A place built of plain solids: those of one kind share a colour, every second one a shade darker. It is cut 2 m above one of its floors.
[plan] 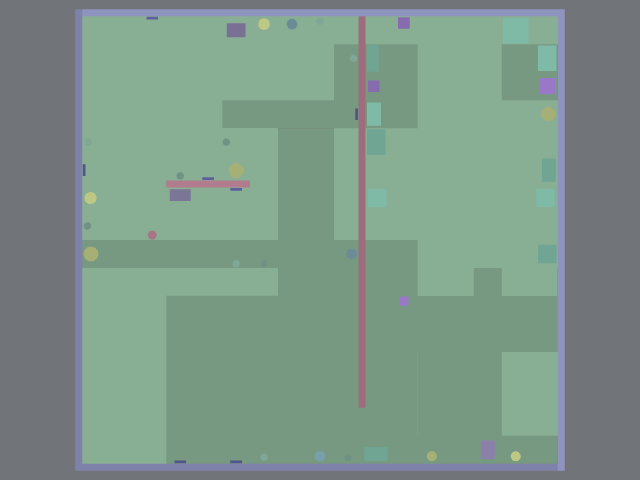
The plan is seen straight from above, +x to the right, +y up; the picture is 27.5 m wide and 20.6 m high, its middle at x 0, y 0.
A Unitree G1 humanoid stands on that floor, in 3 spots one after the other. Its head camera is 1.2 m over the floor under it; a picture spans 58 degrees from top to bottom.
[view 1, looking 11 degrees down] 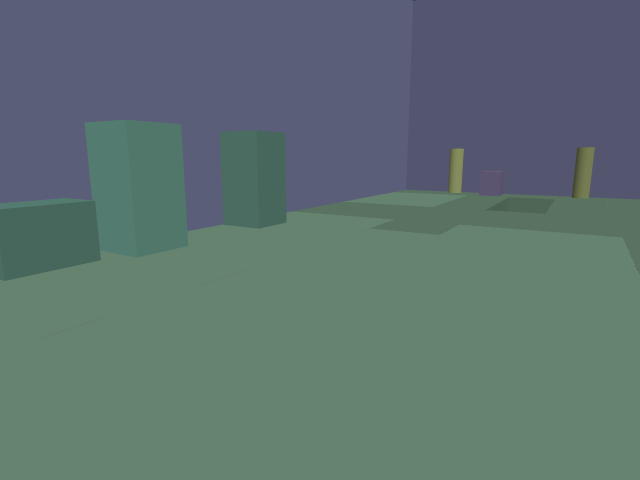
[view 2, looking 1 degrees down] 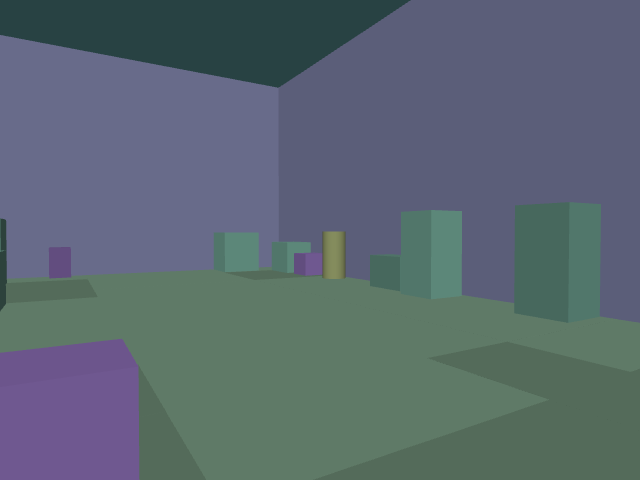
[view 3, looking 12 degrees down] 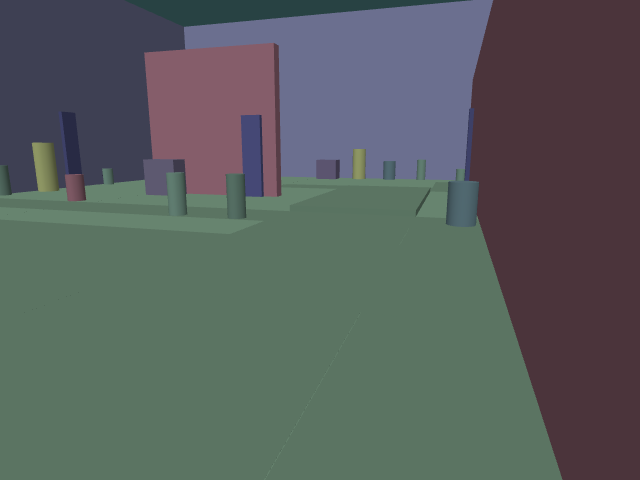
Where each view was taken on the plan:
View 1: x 4.80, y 5.40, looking -59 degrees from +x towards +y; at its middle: floor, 6.28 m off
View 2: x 3.60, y -4.20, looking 59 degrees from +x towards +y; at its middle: wall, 12.82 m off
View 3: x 1.20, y -7.80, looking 107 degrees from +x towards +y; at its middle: floor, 5.77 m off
